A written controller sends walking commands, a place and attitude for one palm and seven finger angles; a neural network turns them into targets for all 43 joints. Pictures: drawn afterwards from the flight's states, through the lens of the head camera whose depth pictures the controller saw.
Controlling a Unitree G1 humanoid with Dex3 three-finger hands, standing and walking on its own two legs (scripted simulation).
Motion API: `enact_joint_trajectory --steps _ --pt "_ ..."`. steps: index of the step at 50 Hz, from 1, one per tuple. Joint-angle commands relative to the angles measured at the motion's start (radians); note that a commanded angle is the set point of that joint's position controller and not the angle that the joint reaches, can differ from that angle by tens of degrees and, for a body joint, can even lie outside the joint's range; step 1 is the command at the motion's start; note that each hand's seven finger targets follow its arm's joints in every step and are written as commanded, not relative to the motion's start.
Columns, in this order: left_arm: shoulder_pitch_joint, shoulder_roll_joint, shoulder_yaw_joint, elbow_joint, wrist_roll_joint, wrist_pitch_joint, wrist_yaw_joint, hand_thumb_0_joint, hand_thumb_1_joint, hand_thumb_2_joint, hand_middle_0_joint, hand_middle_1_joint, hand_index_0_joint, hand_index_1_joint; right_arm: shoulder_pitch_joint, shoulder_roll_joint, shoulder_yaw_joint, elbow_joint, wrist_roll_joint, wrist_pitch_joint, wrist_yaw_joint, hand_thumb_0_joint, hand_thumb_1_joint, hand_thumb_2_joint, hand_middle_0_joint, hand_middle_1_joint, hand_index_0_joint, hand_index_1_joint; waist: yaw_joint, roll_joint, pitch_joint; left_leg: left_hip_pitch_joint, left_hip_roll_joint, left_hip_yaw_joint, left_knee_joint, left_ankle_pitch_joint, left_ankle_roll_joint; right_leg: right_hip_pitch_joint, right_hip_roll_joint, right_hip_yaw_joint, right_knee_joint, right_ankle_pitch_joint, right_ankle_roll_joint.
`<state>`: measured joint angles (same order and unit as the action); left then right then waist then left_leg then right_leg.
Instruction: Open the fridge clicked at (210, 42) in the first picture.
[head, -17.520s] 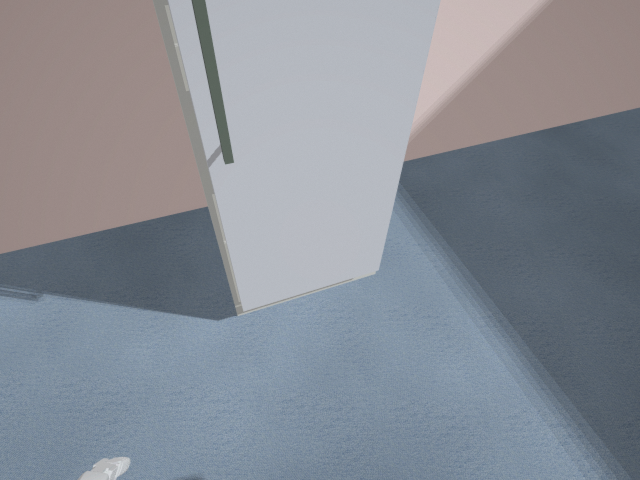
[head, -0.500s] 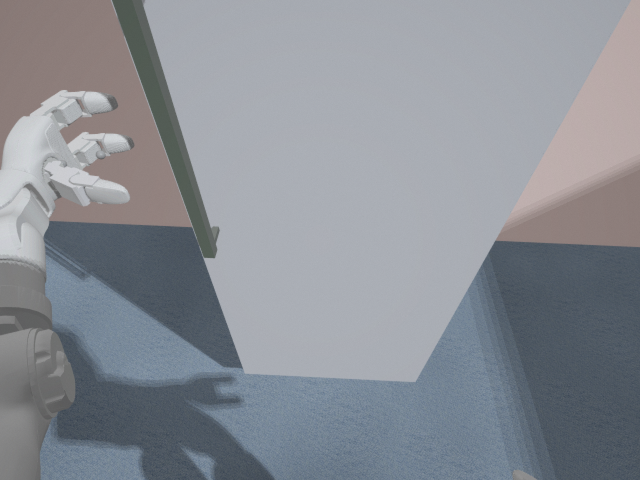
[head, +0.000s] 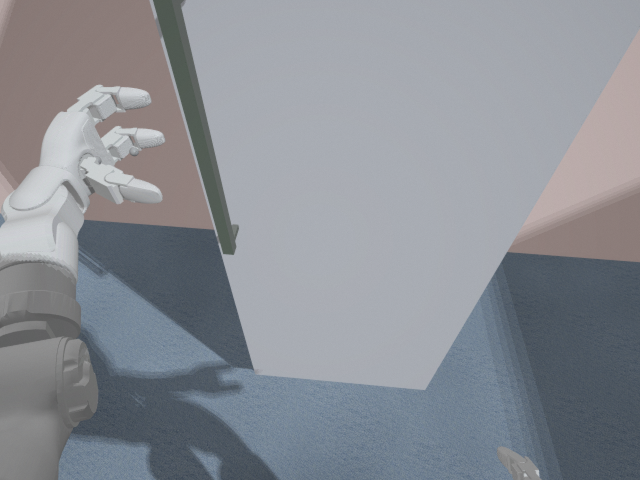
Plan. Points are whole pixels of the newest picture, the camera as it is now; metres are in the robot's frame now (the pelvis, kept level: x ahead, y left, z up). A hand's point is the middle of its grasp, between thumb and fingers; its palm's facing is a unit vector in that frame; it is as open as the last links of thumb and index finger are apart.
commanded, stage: move the hooked fingers beside the handle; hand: left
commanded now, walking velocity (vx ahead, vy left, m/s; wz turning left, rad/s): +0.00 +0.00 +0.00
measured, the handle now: (210, 149) +0.49 +0.17 +0.16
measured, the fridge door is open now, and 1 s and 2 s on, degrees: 0 0 0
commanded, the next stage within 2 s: feel for the door with the fingertips in 0.32 s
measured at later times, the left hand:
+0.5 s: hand (138, 150) +0.44 +0.24 +0.20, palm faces -0.01 -1.00 -0.01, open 14.0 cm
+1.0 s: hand (165, 149) +0.43 +0.20 +0.20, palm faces +0.00 -1.00 +0.00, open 14.0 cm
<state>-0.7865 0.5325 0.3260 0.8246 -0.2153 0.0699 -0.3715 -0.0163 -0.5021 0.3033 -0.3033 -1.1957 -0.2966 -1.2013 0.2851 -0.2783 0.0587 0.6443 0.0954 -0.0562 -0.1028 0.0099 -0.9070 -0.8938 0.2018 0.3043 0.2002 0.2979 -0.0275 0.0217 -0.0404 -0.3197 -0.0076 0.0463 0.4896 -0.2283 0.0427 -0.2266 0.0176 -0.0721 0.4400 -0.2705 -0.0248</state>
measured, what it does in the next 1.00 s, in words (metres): stands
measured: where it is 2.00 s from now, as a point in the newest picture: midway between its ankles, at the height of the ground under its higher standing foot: outside the picture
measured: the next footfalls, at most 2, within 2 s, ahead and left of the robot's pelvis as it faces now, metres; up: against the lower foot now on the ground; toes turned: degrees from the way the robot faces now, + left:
none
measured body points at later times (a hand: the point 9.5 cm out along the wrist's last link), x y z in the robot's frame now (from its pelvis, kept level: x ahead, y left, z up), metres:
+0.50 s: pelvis +0.00 +0.00 +0.00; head +0.02 -0.01 +0.45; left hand +0.43 +0.29 +0.20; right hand +0.06 -0.28 -0.11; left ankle +0.01 +0.09 -0.74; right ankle -0.03 -0.10 -0.74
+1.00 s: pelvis +0.00 -0.01 +0.00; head +0.01 -0.01 +0.45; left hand +0.43 +0.26 +0.21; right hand +0.12 -0.26 -0.10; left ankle +0.01 +0.09 -0.74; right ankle -0.03 -0.10 -0.74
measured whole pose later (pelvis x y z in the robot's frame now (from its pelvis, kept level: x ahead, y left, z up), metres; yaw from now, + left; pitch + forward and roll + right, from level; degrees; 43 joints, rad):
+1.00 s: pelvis +0.00 -0.01 +0.00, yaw +0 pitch +3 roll -1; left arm -0.79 0.47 0.29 0.80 -0.21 0.11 -0.29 -0.02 -0.50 0.30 -0.30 -1.20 -0.30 -1.20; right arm 0.27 -0.27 0.05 0.65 0.09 -0.04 -0.10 0.01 -0.91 -0.89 0.20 0.30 0.20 0.30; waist -0.03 0.03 -0.05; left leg -0.30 0.00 0.05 0.48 -0.23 0.03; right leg -0.21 0.03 -0.06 0.44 -0.27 -0.03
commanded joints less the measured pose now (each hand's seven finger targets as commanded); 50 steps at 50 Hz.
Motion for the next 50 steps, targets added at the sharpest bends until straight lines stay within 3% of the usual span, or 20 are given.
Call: enact_joint_trajectory --steps 1,7,10,14,17,21,23,24,25,26,29,30,33,36,39,40,44,48,49,50 --pt "-0.498 0.231 0.023 -0.123 -0.012 -0.042 0.005 0.0 -0.5 0.3 -0.3 -1.2 -0.3 -1.2 0.014 -0.16 -0.059 -0.097 -0.002 -0.044 -0.011 0.0 -0.9 -0.9 0.2 0.3 0.2 0.3 -0.034 0.037 -0.269 0.28 0.031 -0.099 -0.032 0.211 -0.001 -0.1 -0.005 0.05 -0.054 0.237 -0.009" --pt "-0.497 0.285 0.062 -0.13 -0.005 -0.088 0.018 0.0 -0.5 0.3 -0.3 -1.2 -0.3 -1.2 0.012 -0.159 -0.059 -0.117 -0.004 -0.035 -0.006 0.0 -0.9 -0.9 0.2 0.3 0.2 0.3 -0.016 -0.003 -0.296 0.239 0.028 -0.086 -0.031 0.207 0.004 -0.046 -0.009 0.061 -0.045 0.261 -0.005" --pt "-0.538 0.346 0.101 -0.17 0.0 -0.126 0.027 0.0 -0.5 0.3 -0.3 -1.2 -0.3 -1.2 0.012 -0.161 -0.058 -0.12 -0.004 -0.034 -0.009 0.0 -0.9 -0.9 0.2 0.3 0.2 0.3 -0.014 0.036 -0.322 0.253 0.027 -0.08 -0.029 0.216 0.007 -0.031 -0.007 0.072 -0.046 0.271 -0.002" --pt "-0.566 0.341 0.086 -0.151 0.005 -0.145 0.018 0.0 -0.5 0.3 -0.3 -1.2 -0.3 -1.2 0.027 -0.162 -0.061 -0.108 -0.003 -0.039 -0.015 0.0 -0.9 -0.9 0.2 0.3 0.2 0.3 -0.031 0.056 -0.316 0.259 0.028 -0.074 -0.026 0.225 0.011 -0.034 -0.008 0.069 -0.051 0.274 -0.002" --pt "-0.527 0.369 0.111 -0.132 0.008 -0.135 0.001 0.0 -0.5 0.3 -0.3 -1.2 -0.3 -1.2 0.036 -0.168 -0.06 -0.103 -0.005 -0.04 -0.016 0.0 -0.9 -0.9 0.2 0.3 0.2 0.3 -0.019 0.071 -0.33 0.258 0.027 -0.08 -0.029 0.23 0.007 -0.024 -0.007 0.069 -0.046 0.29 -0.004" --pt "-0.467 0.295 0.058 -0.104 -0.012 -0.105 -0.036 0.0 -0.5 0.3 -0.3 -1.2 -0.3 -1.2 0.039 -0.171 -0.064 -0.106 -0.001 -0.041 -0.013 0.0 -0.9 -0.9 0.2 0.3 0.2 0.3 -0.025 0.08 -0.296 0.252 0.027 -0.072 -0.021 0.239 0.008 -0.053 -0.003 0.064 -0.045 0.3 -0.004" --pt "-0.485 0.26 0.027 -0.117 -0.022 -0.094 -0.046 0.0 -0.5 0.3 -0.3 -1.2 -0.3 -1.2 0.04 -0.174 -0.068 -0.102 0.002 -0.04 -0.012 0.0 -0.9 -0.9 0.2 0.3 0.2 0.3 -0.036 0.048 -0.279 0.249 0.03 -0.077 -0.023 0.219 0.007 -0.076 -0.001 0.059 -0.047 0.276 -0.002" --pt "-0.472 0.228 0.01 -0.154 -0.037 -0.097 -0.045 0.0 -0.5 0.3 -0.3 -1.2 -0.3 -1.2 0.041 -0.167 -0.073 -0.11 0.002 -0.042 -0.011 0.0 -0.9 -0.9 0.2 0.3 0.2 0.3 -0.037 0.046 -0.301 0.272 0.029 -0.07 -0.014 0.257 0.01 -0.063 -0.001 0.057 -0.045 0.298 -0.004" --pt "-0.468 0.258 0.04 -0.198 -0.037 -0.096 -0.041 0.0 -0.5 0.3 -0.3 -1.2 -0.3 -1.2 0.033 -0.172 -0.073 -0.112 0.0 -0.045 -0.006 0.0 -0.9 -0.9 0.2 0.3 0.2 0.3 -0.023 0.064 -0.326 0.293 0.031 -0.078 -0.01 0.274 0.007 -0.064 0.001 0.06 -0.04 0.313 -0.004" --pt "-0.455 0.228 0.023 -0.223 -0.039 -0.091 -0.037 0.0 -0.5 0.3 -0.3 -1.2 -0.3 -1.2 0.031 -0.169 -0.073 -0.117 -0.001 -0.047 -0.002 0.0 -0.9 -0.9 0.2 0.3 0.2 0.3 -0.023 0.069 -0.343 0.316 0.031 -0.083 -0.009 0.29 0.005 -0.072 0.003 0.056 -0.034 0.316 -0.005" --pt "-0.446 0.189 0.009 -0.247 -0.055 -0.082 -0.008 0.0 -0.5 0.3 -0.3 -1.2 -0.3 -1.2 0.027 -0.158 -0.073 -0.112 0.0 -0.045 0.002 0.0 -0.9 -0.9 0.2 0.3 0.2 0.3 -0.025 0.018 -0.306 0.293 0.031 -0.077 -0.009 0.285 0.007 -0.068 0.004 0.049 -0.041 0.305 -0.005" --pt "-0.44 0.251 0.071 -0.258 -0.047 -0.075 0.009 0.0 -0.5 0.3 -0.3 -1.2 -0.3 -1.2 0.022 -0.165 -0.074 -0.112 -0.002 -0.046 0.007 0.0 -0.9 -0.9 0.2 0.3 0.2 0.3 -0.008 0.02 -0.311 0.282 0.031 -0.08 -0.012 0.277 0.006 -0.06 0.006 0.055 -0.038 0.315 -0.004" --pt "-0.429 0.23 0.061 -0.26 -0.028 -0.051 0.049 0.0 -0.5 0.3 -0.3 -1.2 -0.3 -1.2 0.008 -0.154 -0.068 -0.119 -0.001 -0.04 0.009 0.0 -0.9 -0.9 0.2 0.3 0.2 0.3 -0.002 0.005 -0.286 0.247 0.027 -0.073 -0.025 0.251 0.008 -0.043 0.002 0.056 -0.037 0.306 -0.002" --pt "-0.459 0.26 0.083 -0.32 -0.002 -0.054 0.09 0.0 -0.5 0.3 -0.3 -1.2 -0.3 -1.2 -0.002 -0.149 -0.067 -0.127 -0.007 -0.037 0.011 0.0 -0.9 -0.9 0.2 0.3 0.2 0.3 0.004 0.04 -0.329 0.264 0.027 -0.07 -0.024 0.278 0.007 -0.013 -0.001 0.06 -0.032 0.326 -0.002" --pt "-0.443 0.191 0.031 -0.365 -0.003 -0.063 0.102 0.0 -0.5 0.3 -0.3 -1.2 -0.3 -1.2 -0.016 -0.136 -0.065 -0.137 -0.005 -0.034 0.01 0.0 -0.9 -0.9 0.2 0.3 0.2 0.3 -0.005 0.053 -0.344 0.301 0.029 -0.062 -0.016 0.311 0.008 -0.003 -0.002 0.062 -0.034 0.348 -0.002" --pt "-0.466 0.22 0.051 -0.365 0.0 -0.063 0.104 0.0 -0.5 0.3 -0.3 -1.2 -0.3 -1.2 -0.022 -0.14 -0.063 -0.131 -0.006 -0.033 0.009 0.0 -0.9 -0.9 0.2 0.3 0.2 0.3 -0.006 0.07 -0.337 0.303 0.031 -0.067 -0.019 0.302 0.005 -0.012 0.0 0.064 -0.037 0.345 -0.003" --pt "-0.471 0.202 0.029 -0.292 -0.005 -0.044 0.087 0.0 -0.5 0.3 -0.3 -1.2 -0.3 -1.2 -0.02 -0.142 -0.062 -0.12 -0.003 -0.025 -0.002 0.0 -0.9 -0.9 0.2 0.3 0.2 0.3 -0.019 0.027 -0.3 0.284 0.03 -0.061 -0.025 0.273 0.009 -0.012 -0.003 0.062 -0.049 0.333 -0.002" --pt "-0.515 0.145 -0.019 -0.238 -0.005 -0.023 0.079 0.0 -0.5 0.3 -0.3 -1.2 -0.3 -1.2 -0.026 -0.139 -0.058 -0.111 -0.001 -0.024 -0.005 0.0 -0.9 -0.9 0.2 0.3 0.2 0.3 -0.028 0.035 -0.27 0.278 0.026 -0.072 -0.03 0.243 0.006 -0.051 -0.005 0.06 -0.052 0.306 -0.003" --pt "-0.497 0.142 -0.02 -0.204 -0.008 -0.024 0.079 0.0 -0.5 0.3 -0.3 -1.2 -0.3 -1.2 -0.016 -0.139 -0.061 -0.106 -0.001 -0.022 -0.007 0.0 -0.9 -0.9 0.2 0.3 0.2 0.3 -0.033 -0.006 -0.263 0.272 0.026 -0.068 -0.025 0.249 0.01 -0.044 -0.006 0.058 -0.056 0.312 -0.001" --pt "-0.498 0.175 0.011 -0.208 -0.01 -0.027 0.081 0.0 -0.5 0.3 -0.3 -1.2 -0.3 -1.2 -0.015 -0.143 -0.061 -0.105 -0.003 -0.022 -0.006 0.0 -0.9 -0.9 0.2 0.3 0.2 0.3 -0.022 0.0 -0.278 0.268 0.024 -0.069 -0.027 0.257 0.009 -0.032 -0.006 0.061 -0.052 0.329 -0.002"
